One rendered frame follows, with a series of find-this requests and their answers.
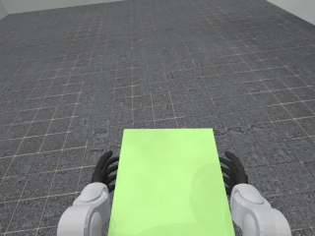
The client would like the carton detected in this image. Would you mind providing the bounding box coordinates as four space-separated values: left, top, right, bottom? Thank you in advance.
107 128 235 236

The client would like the robot right forearm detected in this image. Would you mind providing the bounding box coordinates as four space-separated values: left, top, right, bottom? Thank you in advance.
229 183 292 236

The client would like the robot left forearm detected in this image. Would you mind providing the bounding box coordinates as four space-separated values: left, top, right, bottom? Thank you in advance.
57 182 111 236

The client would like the robot left hand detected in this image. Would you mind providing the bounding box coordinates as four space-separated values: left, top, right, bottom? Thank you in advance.
91 150 120 194

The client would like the robot right hand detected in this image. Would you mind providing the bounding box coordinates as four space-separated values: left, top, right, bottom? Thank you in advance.
219 150 249 198

